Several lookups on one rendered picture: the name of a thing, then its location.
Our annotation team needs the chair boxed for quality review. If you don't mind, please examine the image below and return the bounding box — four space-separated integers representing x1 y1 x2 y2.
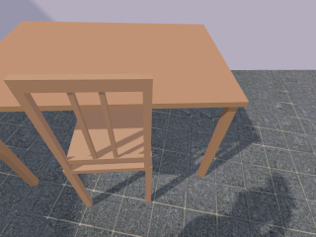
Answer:
4 74 153 207

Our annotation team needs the table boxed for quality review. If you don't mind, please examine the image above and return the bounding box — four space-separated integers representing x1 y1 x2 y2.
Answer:
0 21 249 187

